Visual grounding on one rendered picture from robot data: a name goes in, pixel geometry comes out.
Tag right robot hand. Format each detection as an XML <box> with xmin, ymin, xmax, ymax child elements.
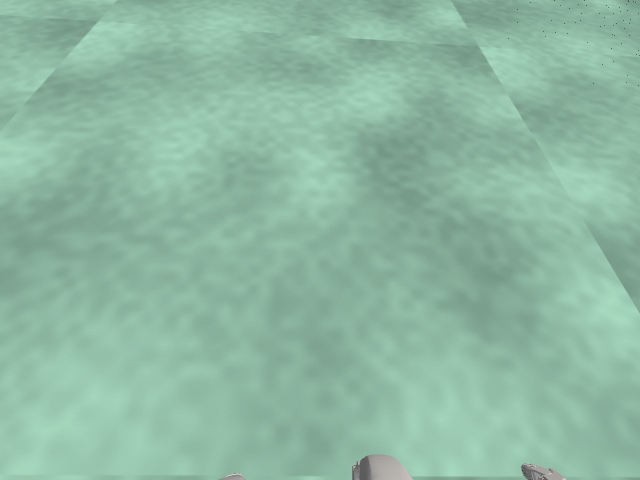
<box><xmin>521</xmin><ymin>463</ymin><xmax>566</xmax><ymax>480</ymax></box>

